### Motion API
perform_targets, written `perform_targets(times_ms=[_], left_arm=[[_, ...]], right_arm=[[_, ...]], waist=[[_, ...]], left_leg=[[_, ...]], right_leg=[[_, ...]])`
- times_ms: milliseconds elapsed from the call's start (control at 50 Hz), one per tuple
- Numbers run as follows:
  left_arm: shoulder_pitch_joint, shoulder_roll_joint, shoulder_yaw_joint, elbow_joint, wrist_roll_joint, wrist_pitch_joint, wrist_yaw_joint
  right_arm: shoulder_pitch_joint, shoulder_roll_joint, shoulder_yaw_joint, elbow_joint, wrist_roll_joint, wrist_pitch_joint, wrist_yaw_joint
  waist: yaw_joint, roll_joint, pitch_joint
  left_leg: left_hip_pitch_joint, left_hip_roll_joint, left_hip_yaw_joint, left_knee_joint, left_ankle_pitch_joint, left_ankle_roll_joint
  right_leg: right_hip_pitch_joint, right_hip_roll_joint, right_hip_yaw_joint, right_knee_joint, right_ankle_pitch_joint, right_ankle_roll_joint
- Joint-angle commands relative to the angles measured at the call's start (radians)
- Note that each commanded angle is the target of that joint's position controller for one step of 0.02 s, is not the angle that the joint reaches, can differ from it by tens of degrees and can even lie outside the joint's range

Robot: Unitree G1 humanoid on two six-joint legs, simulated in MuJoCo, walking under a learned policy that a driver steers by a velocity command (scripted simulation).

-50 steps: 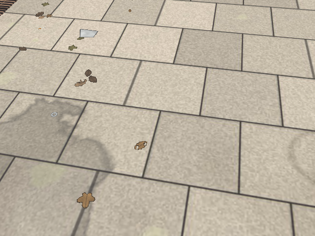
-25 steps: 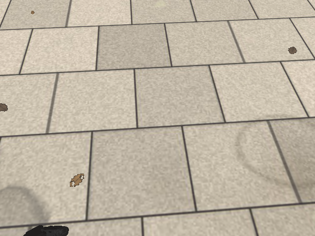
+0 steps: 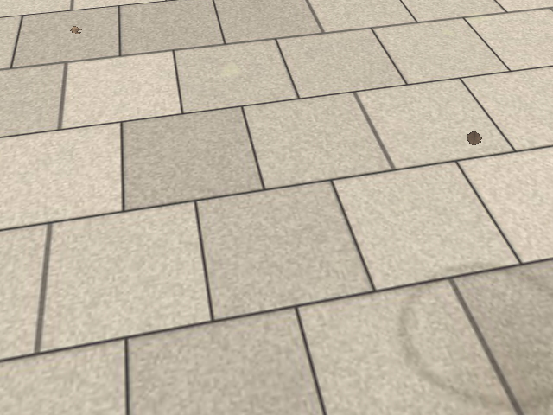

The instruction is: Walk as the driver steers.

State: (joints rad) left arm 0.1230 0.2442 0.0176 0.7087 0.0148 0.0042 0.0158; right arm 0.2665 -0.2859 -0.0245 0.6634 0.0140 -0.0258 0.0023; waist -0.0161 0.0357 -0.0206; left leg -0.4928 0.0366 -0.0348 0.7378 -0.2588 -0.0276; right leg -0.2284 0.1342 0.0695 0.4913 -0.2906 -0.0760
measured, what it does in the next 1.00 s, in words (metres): walks ahead: left foot, then right foot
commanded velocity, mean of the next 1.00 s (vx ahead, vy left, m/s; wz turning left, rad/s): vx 0.01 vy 0.00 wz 0.19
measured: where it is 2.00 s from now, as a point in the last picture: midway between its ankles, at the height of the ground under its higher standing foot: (314, 395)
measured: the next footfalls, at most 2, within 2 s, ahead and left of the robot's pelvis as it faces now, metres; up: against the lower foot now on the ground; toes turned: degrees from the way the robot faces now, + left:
left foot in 0.08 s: +0.08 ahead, +0.13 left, +0.00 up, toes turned +3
right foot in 0.60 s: +0.20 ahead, -0.07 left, +0.00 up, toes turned +31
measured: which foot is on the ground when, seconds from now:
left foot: up 0.00-0.06, down 0.08-0.62, up 0.64-1.00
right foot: down 0.00-0.10, up 0.12-0.58, down 0.60-1.00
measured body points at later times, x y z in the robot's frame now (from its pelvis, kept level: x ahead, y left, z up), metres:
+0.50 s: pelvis +0.07 +0.03 +0.01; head +0.10 +0.07 +0.46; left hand +0.13 +0.36 -0.10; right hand +0.34 -0.17 -0.05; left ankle +0.04 +0.12 -0.73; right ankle +0.17 -0.10 -0.69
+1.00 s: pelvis +0.10 +0.03 +0.01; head +0.14 +0.04 +0.46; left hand +0.16 +0.35 -0.09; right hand +0.32 -0.22 -0.08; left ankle +0.07 +0.15 -0.72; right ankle +0.16 -0.09 -0.73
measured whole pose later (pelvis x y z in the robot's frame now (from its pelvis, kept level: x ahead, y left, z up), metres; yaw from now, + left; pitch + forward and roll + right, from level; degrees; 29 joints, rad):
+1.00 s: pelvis +0.10 +0.03 +0.01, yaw +9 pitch +2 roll +1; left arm 0.19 0.33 0.10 0.71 -0.05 0.06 0.04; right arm 0.14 -0.31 -0.09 0.64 0.02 -0.02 -0.02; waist 0.03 -0.01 0.06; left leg -0.26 -0.10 -0.15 0.52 -0.33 -0.08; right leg -0.29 0.13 0.37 0.46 -0.17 0.02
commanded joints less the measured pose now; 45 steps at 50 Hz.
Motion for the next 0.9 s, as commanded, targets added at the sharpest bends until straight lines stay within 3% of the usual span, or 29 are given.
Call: perform_targets(times_ms=[20, 60, 80, 100, 120, 140, 160, 180, 200, 240, 360, 480, 540, 580, 600, 620, 640, 660, 680, 700, 720, 740, 800, 840, 900], left_arm=[[0.06, 0.19, 0.066, -0.032, -0.018, 0.021, 0.025], [0.017, 0.188, 0.07, -0.046, -0.033, 0.029, 0.033], [0.013, 0.18, 0.073, -0.059, -0.027, 0.019, 0.035], [-0.016, 0.159, 0.066, -0.104, 0.014, 0.001, 0.029], [-0.083, 0.147, 0.059, -0.117, 0.03, -0.011, 0.019], [-0.043, 0.146, 0.06, -0.099, 0.008, -0.014, 0.008], [-0.048, 0.132, 0.058, -0.082, -0.009, -0.009, 0.006], [-0.064, 0.126, 0.058, -0.075, -0.011, -0.002, 0.009], [-0.08, 0.134, 0.064, -0.076, -0.009, 0.002, 0.013], [-0.084, 0.115, 0.062, -0.073, -0.017, 0.002, 0.009], [-0.103, 0.135, 0.072, -0.042, -0.023, -0.014, 0.014], [-0.118, 0.148, 0.071, -0.035, -0.021, -0.031, 0.0], [-0.094, 0.156, 0.074, -0.033, -0.024, -0.044, -0.013], [-0.027, 0.145, 0.073, -0.011, -0.019, -0.054, -0.023], [-0.029, 0.133, 0.063, -0.011, -0.002, -0.056, -0.026], [-0.044, 0.17, 0.058, -0.023, 0.015, -0.052, -0.025], [-0.079, 0.14, 0.04, -0.015, 0.023, -0.048, -0.025], [-0.096, 0.131, 0.038, -0.02, 0.01, -0.046, -0.027], [-0.076, 0.164, 0.05, -0.013, -0.008, -0.04, -0.026], [-0.049, 0.223, 0.069, -0.013, -0.026, -0.03, -0.02], [-0.027, 0.262, 0.083, -0.018, -0.038, -0.023, -0.012], [0.013, 0.284, 0.094, -0.016, -0.039, -0.016, -0.004], [0.046, 0.261, 0.103, -0.024, -0.041, -0.008, 0.012], [0.024, 0.241, 0.108, -0.039, -0.052, 0.009, 0.022], [0.013, 0.236, 0.119, -0.06, -0.051, 0.036, 0.03]], right_arm=[[-0.094, -0.115, -0.041, -0.127, 0.009, -0.018, 0.019], [-0.02, -0.109, -0.049, -0.108, 0.01, -0.017, 0.023], [0.031, -0.172, -0.072, -0.104, 0.0, -0.018, 0.015], [0.076, -0.302, -0.108, -0.121, -0.016, -0.022, 0.006], [0.155, -0.25, -0.098, -0.105, -0.03, -0.016, 0.001], [0.136, -0.209, -0.086, -0.113, -0.03, -0.013, -0.003], [0.069, -0.195, -0.09, -0.128, -0.013, -0.004, -0.012], [0.023, -0.191, -0.09, -0.141, 0.005, 0.01, -0.021], [-0.007, -0.188, -0.089, -0.152, 0.016, 0.021, -0.03], [-0.021, -0.196, -0.094, -0.16, 0.011, 0.043, -0.039], [-0.025, -0.214, -0.105, -0.172, 0.005, 0.065, -0.064], [-0.038, -0.183, -0.085, -0.177, -0.016, 0.076, -0.057], [-0.064, -0.174, -0.077, -0.179, -0.013, 0.077, -0.049], [-0.107, -0.142, -0.062, -0.176, -0.003, 0.074, -0.044], [-0.058, -0.084, -0.043, -0.152, -0.016, 0.064, -0.039], [0.048, -0.047, -0.03, -0.119, -0.054, 0.053, -0.033], [0.089, -0.083, -0.044, -0.112, -0.059, 0.047, -0.033], [0.035, -0.118, -0.053, -0.115, -0.057, 0.041, -0.039], [-0.051, -0.133, -0.062, -0.121, -0.046, 0.035, -0.045], [-0.104, -0.134, -0.071, -0.125, -0.038, 0.034, -0.051], [-0.123, -0.134, -0.076, -0.133, -0.032, 0.036, -0.054], [-0.14, -0.126, -0.077, -0.137, -0.023, 0.033, -0.053], [-0.132, -0.109, -0.085, -0.126, -0.009, 0.022, -0.051], [-0.133, -0.083, -0.082, -0.117, -0.005, 0.013, -0.048], [-0.134, -0.062, -0.079, -0.105, 0.002, -0.002, -0.035]], waist=[[0.065, -0.126, -0.017], [0.013, -0.103, -0.038], [-0.003, -0.016, -0.082], [0.004, 0.209, -0.119], [-0.057, 0.272, -0.19], [-0.039, 0.144, -0.203], [-0.015, 0.054, -0.164], [-0.005, -0.006, -0.119], [0.007, -0.007, -0.111], [0.019, 0.048, -0.101], [0.01, 0.107, -0.119], [-0.027, 0.141, -0.102], [-0.022, 0.136, -0.08], [0.026, 0.111, -0.073], [0.013, 0.057, -0.083], [-0.054, -0.132, -0.107], [-0.094, -0.22, -0.053], [-0.064, -0.219, -0.017], [-0.02, -0.21, 0.004], [0.009, -0.215, 0.005], [0.025, -0.227, 0.012], [0.044, -0.226, 0.013], [0.047, -0.185, -0.014], [0.035, -0.171, -0.033], [0.034, -0.19, -0.079]], left_leg=[[-0.121, 0.008, 0.01, -0.04, -0.096, 0.024], [0.046, -0.027, 0.035, -0.224, 0.08, 0.058], [0.205, 0.012, -0.092, -0.282, 0.364, 0.11], [0.414, 0.224, -0.425, -0.289, 0.832, 0.258], [0.575, 0.317, -0.604, -0.332, 0.968, 0.386], [0.587, 0.294, -0.538, -0.317, 0.881, 0.355], [0.55, 0.23, -0.449, -0.302, 0.799, 0.3], [0.5, 0.186, -0.397, -0.31, 0.732, 0.262], [0.466, 0.155, -0.376, -0.325, 0.661, 0.24], [0.421, 0.102, -0.367, -0.342, 0.619, 0.223], [0.43, 0.078, -0.439, -0.324, 0.504, 0.2], [0.373, 0.089, -0.478, -0.288, 0.559, 0.214], [0.361, 0.084, -0.514, -0.271, 0.56, 0.218], [0.329, 0.052, -0.491, -0.256, 0.439, 0.179], [0.298, 0.012, -0.448, -0.252, 0.283, 0.127], [0.26, -0.084, -0.319, -0.131, -0.069, 0.067], [0.238, -0.122, -0.231, -0.126, -0.278, 0.0], [0.239, -0.09, -0.183, -0.157, -0.198, -0.028], [0.224, -0.093, -0.161, -0.189, -0.113, -0.033], [0.195, -0.108, -0.133, -0.18, -0.091, -0.039], [0.146, -0.119, -0.11, -0.144, -0.128, -0.049], [0.091, -0.131, -0.099, -0.061, -0.223, -0.057], [-0.007, -0.131, -0.125, 0.177, -0.304, -0.075], [0.001, -0.127, -0.12, 0.131, -0.263, -0.073], [0.089, -0.148, -0.099, -0.014, -0.183, -0.071]], right_leg=[[0.233, -0.405, 0.214, -0.021, 0.708, -0.172], [0.184, -0.341, 0.125, 0.068, 0.73, -0.106], [0.084, -0.245, 0.042, 0.222, 0.642, -0.034], [-0.199, -0.065, -0.061, 0.496, 0.198, 0.079], [-0.417, 0.029, 0.011, 0.664, -0.342, 0.113], [-0.444, -0.027, 0.086, 0.762, -0.345, 0.115], [-0.463, -0.05, 0.083, 0.78, -0.273, 0.124], [-0.481, -0.066, 0.076, 0.735, -0.211, 0.135], [-0.456, -0.081, 0.077, 0.684, -0.159, 0.142], [-0.409, -0.052, 0.056, 0.608, -0.098, 0.159], [-0.368, -0.036, 0.088, 0.383, -0.016, 0.18], [-0.241, -0.078, 0.06, 0.28, -0.02, 0.168], [-0.16, -0.09, 0.042, 0.161, -0.024, 0.143], [-0.016, -0.113, 0.023, -0.066, 0.174, 0.113], [0.087, -0.173, 0.088, -0.158, 0.347, 0.09], [0.162, -0.317, 0.262, -0.153, 0.57, 0.025], [0.077, -0.396, 0.35, -0.136, 0.629, -0.116], [0.024, -0.377, 0.392, -0.165, 0.457, -0.151], [0.038, -0.321, 0.385, -0.163, 0.337, -0.122], [0.065, -0.297, 0.397, -0.157, 0.267, -0.107], [0.093, -0.305, 0.437, -0.156, 0.242, -0.114], [0.12, -0.318, 0.482, -0.164, 0.238, -0.129], [0.166, -0.316, 0.507, -0.153, 0.328, -0.147], [0.165, -0.275, 0.48, -0.142, 0.356, -0.122], [0.149, -0.237, 0.489, -0.123, 0.402, -0.104]])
